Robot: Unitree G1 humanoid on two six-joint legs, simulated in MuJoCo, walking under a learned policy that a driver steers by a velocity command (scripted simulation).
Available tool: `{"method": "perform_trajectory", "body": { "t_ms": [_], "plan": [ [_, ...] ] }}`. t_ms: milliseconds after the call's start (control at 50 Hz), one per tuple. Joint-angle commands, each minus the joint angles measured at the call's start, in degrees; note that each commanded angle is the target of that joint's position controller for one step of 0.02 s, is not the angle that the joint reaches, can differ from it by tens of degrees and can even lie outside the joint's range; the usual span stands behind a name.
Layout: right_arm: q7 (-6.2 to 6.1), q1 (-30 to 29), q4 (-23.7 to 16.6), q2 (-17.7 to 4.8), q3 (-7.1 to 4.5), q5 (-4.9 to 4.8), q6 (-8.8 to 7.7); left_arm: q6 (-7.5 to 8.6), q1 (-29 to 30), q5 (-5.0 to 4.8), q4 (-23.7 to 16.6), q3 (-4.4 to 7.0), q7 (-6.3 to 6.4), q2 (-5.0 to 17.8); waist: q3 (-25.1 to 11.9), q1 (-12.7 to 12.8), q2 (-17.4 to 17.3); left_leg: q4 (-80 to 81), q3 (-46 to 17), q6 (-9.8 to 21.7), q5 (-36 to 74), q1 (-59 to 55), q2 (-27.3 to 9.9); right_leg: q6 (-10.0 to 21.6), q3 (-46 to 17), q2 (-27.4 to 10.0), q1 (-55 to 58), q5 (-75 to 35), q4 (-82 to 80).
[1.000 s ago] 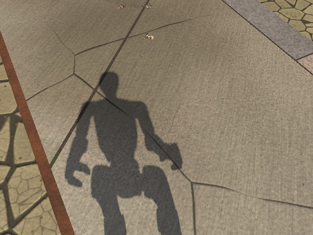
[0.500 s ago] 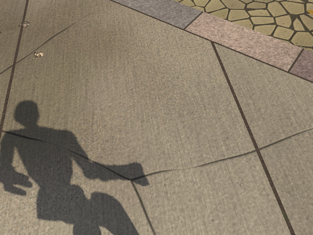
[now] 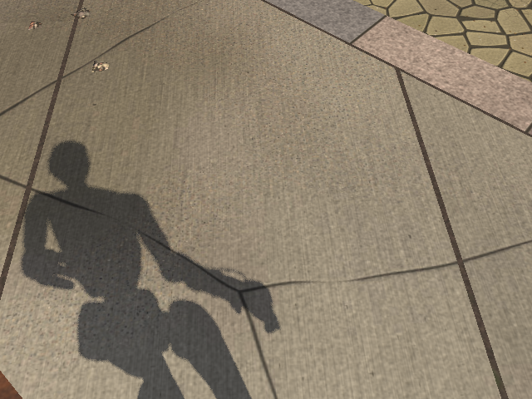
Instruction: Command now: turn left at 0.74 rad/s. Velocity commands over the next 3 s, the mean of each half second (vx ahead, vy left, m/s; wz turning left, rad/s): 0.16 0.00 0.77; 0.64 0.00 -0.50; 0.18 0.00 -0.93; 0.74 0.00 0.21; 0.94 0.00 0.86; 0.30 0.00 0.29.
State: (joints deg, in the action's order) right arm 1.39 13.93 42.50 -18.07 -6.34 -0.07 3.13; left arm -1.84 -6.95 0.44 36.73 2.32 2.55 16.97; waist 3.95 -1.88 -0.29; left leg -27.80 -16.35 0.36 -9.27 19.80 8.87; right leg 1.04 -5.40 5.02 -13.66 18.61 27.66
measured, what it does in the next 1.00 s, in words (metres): walks ahead: left foot, then right foot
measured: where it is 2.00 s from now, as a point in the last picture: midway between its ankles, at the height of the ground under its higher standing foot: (216, 326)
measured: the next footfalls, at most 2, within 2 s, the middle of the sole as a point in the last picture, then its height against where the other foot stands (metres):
left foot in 0.48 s outside the picture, level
right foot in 0.92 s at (210, 398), level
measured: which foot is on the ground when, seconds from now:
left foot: down 0.00-0.00, up 0.02-0.46, down 0.48-0.92, up 0.94-1.00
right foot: down 0.00-0.50, up 0.52-0.90, down 0.92-1.00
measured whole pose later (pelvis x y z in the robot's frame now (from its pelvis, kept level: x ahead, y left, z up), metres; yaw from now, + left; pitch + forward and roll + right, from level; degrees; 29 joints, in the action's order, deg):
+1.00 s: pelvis +0.28 +0.14 -0.04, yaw +5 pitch +0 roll +0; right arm -1.1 16.6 46.0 -13.5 -0.2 1.0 -3.6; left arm 0.1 -12.1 0.7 42.5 3.4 -1.6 18.4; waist 6.0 1.0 1.9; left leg -82.0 2.3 -1.9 -24.4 13.0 1.7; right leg 12.5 6.7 9.4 -29.4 11.0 39.3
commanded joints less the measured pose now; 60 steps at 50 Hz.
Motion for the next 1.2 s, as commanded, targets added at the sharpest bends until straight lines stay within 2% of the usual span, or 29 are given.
{"method": "perform_trajectory", "body": {
  "t_ms": [20, 40, 80, 140, 280, 340, 400, 440, 480, 500, 520, 540, 560, 600, 640, 720, 800, 840, 880, 900, 920, 940, 960, 980, 1000, 1020, 1040, 1120, 1200],
  "plan": [
    [-0.80, -1.07, -5.83, -2.91, -1.05, -0.20, -0.79, 0.61, -1.62, 1.30, -4.09, 3.02, 1.21, 13.54, -6.97, 2.12, 12.83, -17.00, 6.88, -1.79, -22.35, 14.38, 3.84, 8.31, -24.50, -25.29, 10.88, 5.96, -18.77],
    [-0.99, -1.73, -4.99, -8.04, -1.97, 1.76, -0.62, 0.37, -0.44, 2.16, -4.21, 2.45, 0.75, 10.69, -4.08, 1.64, 7.83, -27.12, 8.91, -2.20, -21.07, 12.99, -2.98, 11.91, -21.24, -27.40, 2.98, -2.18, -17.14],
    [0.04, 0.22, -3.24, -7.82, -2.21, 1.83, 0.09, 0.83, 3.03, 1.73, -4.84, 0.47, 0.28, 4.28, -2.11, -1.16, 4.66, -36.70, 10.12, -2.06, -15.70, 10.27, -4.61, 10.16, -9.48, -20.21, 0.31, -15.59, -13.38],
    [1.71, 0.92, -2.99, -6.58, -1.33, 0.83, 1.02, 1.20, 0.58, 1.65, -4.80, 0.37, 0.57, 4.57, -3.32, 0.15, 7.28, -39.24, 13.50, -3.61, -12.96, 13.90, -6.02, 8.91, -0.17, -16.47, 7.37, -28.56, -9.53],
    [3.09, -8.49, -8.26, -3.44, 0.78, 0.12, 1.99, 1.10, -7.98, 1.75, -2.14, 2.13, -0.16, 7.44, -4.07, 5.15, 9.23, -24.54, 18.38, -4.31, -14.95, 12.97, -8.99, 10.16, 5.80, -20.66, 15.03, -35.82, -5.90],
    [4.65, -13.48, -11.13, -4.70, 0.86, 0.48, 2.10, 1.98, -10.58, 2.47, -1.57, 3.28, -1.20, 9.92, -4.75, 7.41, 10.51, -19.60, 20.59, -1.89, -15.94, 10.25, -10.20, 9.13, 3.06, -23.52, 12.76, 6.30, -14.35],
    [5.98, -18.11, -13.37, -4.14, 1.27, 0.92, 1.71, 2.92, -12.42, 2.35, -0.43, 3.80, -1.69, 10.95, -1.46, 8.25, 6.56, -14.78, 20.46, 0.49, -19.34, 9.30, -10.54, 8.47, 0.96, -26.39, 11.01, 15.86, -18.55],
    [5.13, -13.81, -11.69, -1.78, 2.29, 1.40, 0.12, 3.13, -12.26, 1.75, 1.53, 3.53, -2.59, 10.38, -0.88, 5.32, 3.96, -7.60, 20.91, 3.65, -20.33, 0.84, -8.65, 8.58, 2.52, -25.74, 6.72, 12.12, -18.58],
    [3.24, 2.73, -4.46, -0.52, 2.82, 2.64, -2.34, 2.82, -7.62, 0.11, 2.67, 2.47, -3.10, 7.70, -1.77, -3.73, -0.86, 7.98, 22.38, 6.42, -7.75, -25.22, -5.61, 6.66, 11.94, -19.07, -8.99, 3.76, -7.74],
    [1.88, 16.13, 0.08, -6.34, 0.87, 3.89, -3.34, 3.19, -5.19, 0.19, 1.71, 0.95, -3.25, 3.86, -8.38, -10.56, -12.47, 11.91, 9.37, 7.82, -17.47, -44.44, -14.68, 4.72, 18.51, -12.19, -22.55, 2.70, 13.23],
    [0.54, 17.59, -1.34, -13.70, -0.43, 3.29, -4.20, 3.39, -1.87, 0.30, -2.12, 0.24, -4.01, 1.55, -9.00, -10.97, -20.68, 18.11, -14.19, 11.60, -33.98, -48.73, -30.49, 3.12, 14.87, -5.08, -40.32, 13.78, 29.79],
    [-0.80, 13.39, -2.73, -10.57, 0.46, 3.53, -4.49, 3.21, 0.22, 0.42, -1.50, 1.45, -3.58, 5.94, -2.88, -10.26, -7.15, 16.92, -11.14, 11.74, -26.49, -39.82, -32.32, 3.77, 1.95, -5.77, -43.08, 7.57, 37.22],
    [-1.35, 9.67, -2.76, -7.23, 1.84, 3.34, -4.72, 3.68, -1.09, -0.73, -0.54, 1.89, -4.29, 6.42, -0.13, -6.82, -4.90, 15.95, -2.55, 9.19, -20.06, -35.08, -28.92, 3.99, -1.57, -6.55, -41.46, 1.48, 38.23],
    [-1.60, 3.43, -3.10, -4.15, 3.09, 2.37, -5.90, 3.26, -7.29, -0.11, 3.36, 2.35, -5.25, 6.98, 0.35, -0.82, -5.64, 17.64, 8.62, 4.31, -9.69, -29.03, -23.23, 2.59, 0.55, -8.26, -36.70, -5.26, 39.10],
    [-1.47, 3.00, -2.77, -2.84, 3.71, 1.84, -7.23, 2.21, -8.92, 0.59, 5.25, 2.01, -5.98, 5.79, 0.89, 0.28, -5.76, 19.82, 14.66, 2.17, -2.13, -23.60, -20.70, 1.56, 2.52, -8.22, -34.21, -9.62, 42.61],
    [-0.74, 5.98, 0.34, -2.85, 3.65, 2.06, -9.24, 2.03, -2.70, -0.39, 3.80, 1.33, -6.81, 3.79, 6.48, 0.60, -3.32, 25.04, 22.34, 1.21, 8.62, -18.79, -19.23, 1.79, 4.76, -7.82, -36.78, -16.86, 38.30],
    [-1.72, 6.41, 3.30, -0.85, 4.71, 1.53, -9.70, 2.27, 2.20, 0.88, 1.13, -0.44, -7.32, 0.75, 8.01, 2.45, -1.90, 22.09, 30.76, -0.39, 39.63, -19.27, -17.50, 4.21, 14.29, -6.74, -32.50, -17.30, 26.40],
    [-3.08, 6.21, 3.57, -3.91, 4.18, 1.14, -9.82, 1.94, 0.68, 1.06, 0.90, -0.85, -7.44, 0.88, 3.55, 3.95, -3.20, 14.08, 32.51, -1.35, 65.73, -18.83, -17.50, 5.60, 19.67, -2.34, -19.05, -17.44, 18.62],
    [-4.66, 4.15, 3.04, -7.98, 3.04, 0.76, -9.15, 1.40, -11.77, 1.28, 3.95, 0.30, -7.14, 4.02, -4.42, 10.17, -5.87, -2.62, 31.21, -2.15, 76.82, -19.70, -19.77, 7.25, 18.26, 0.99, -4.19, -16.85, 14.52],
    [-4.78, 1.00, 1.88, -9.46, 2.49, 0.80, -8.55, 1.47, -23.68, 1.64, 7.42, 1.81, -6.43, 7.10, -9.83, 15.42, -5.76, -16.98, 29.33, -2.16, 73.18, -15.86, -20.53, 9.11, 14.31, 1.67, 8.05, -16.99, 12.46],
    [-3.88, -2.27, 1.24, -8.90, 2.08, -0.15, -7.80, 1.86, -31.87, 1.12, 9.89, 3.52, -5.03, 10.04, -12.81, 19.92, -0.62, -41.21, 29.25, -2.33, 42.51, -9.26, -14.47, 12.90, 8.14, -1.18, 18.71, -24.11, 3.70],
    [-1.94, -3.54, 0.34, -1.07, 4.03, 0.98, -7.92, 2.02, -26.48, -0.55, 9.87, 4.37, -3.21, 12.20, -7.68, 14.37, 10.49, -60.57, 26.94, -1.83, -19.79, 8.97, -3.49, 13.53, 0.85, -5.69, 23.68, -43.14, 5.93],
    [-2.44, 8.72, -3.81, 1.39, 4.83, -0.07, -7.89, 2.58, -22.69, 1.33, 7.60, 5.70, -3.45, 18.87, -21.24, 5.41, 11.41, -76.55, 15.24, -3.66, -23.22, 19.62, -3.34, 26.69, -22.85, -20.20, 35.97, -66.13, 6.17],
    [-2.49, 7.03, -4.80, -2.70, 5.22, 1.46, -8.39, 1.99, -17.83, -0.26, 3.97, 6.22, -3.12, 16.94, -26.41, 6.71, 2.26, -73.21, 9.88, -2.30, -17.16, 21.13, -5.22, 28.67, -32.48, -22.08, 32.72, -43.94, -2.87],
    [-2.33, 4.88, -4.97, -3.98, 5.23, 1.85, -8.43, 1.55, -13.43, -0.52, 3.40, 5.11, -2.48, 13.15, -14.81, 3.76, -2.52, -66.59, 9.93, -1.97, -15.22, 21.63, -7.70, 26.00, -30.09, -19.85, 20.03, -28.72, -8.67],
    [-2.41, 2.62, -5.17, -4.48, 4.90, 2.76, -7.93, 1.40, -9.94, -0.53, 3.00, 3.99, -2.37, 9.43, -7.90, 1.40, -6.72, -59.72, 10.49, -2.36, -15.13, 20.21, -10.07, 23.03, -26.44, -16.90, 10.59, -24.01, -11.76],
    [-2.65, 2.70, -5.14, -4.90, 4.89, 3.23, -6.69, 1.73, -8.60, -0.44, 2.60, 3.57, -2.26, 8.59, -4.49, 0.26, -7.54, -54.96, 11.07, -3.27, -15.11, 17.24, -11.37, 21.39, -22.20, -15.20, 3.64, -30.15, -12.02],
    [-3.21, 1.40, -6.58, -2.25, 5.64, 3.01, -3.08, 3.17, -9.41, 0.35, 3.33, 3.84, -2.65, 10.29, -6.90, -0.43, -5.15, -39.53, 13.13, -6.04, -10.63, 8.18, -12.80, 17.08, -13.15, -8.37, -6.94, -49.66, -8.07],
    [-3.37, -5.05, -9.36, -2.60, 5.81, 2.34, -2.08, 1.38, -10.37, -0.37, 2.45, 4.38, -1.67, 10.50, -10.05, 2.70, 1.20, -31.47, 11.69, -5.74, -2.71, 12.98, -11.55, 10.75, -16.38, -5.25, -1.20, -36.81, -5.08]
  ]
}}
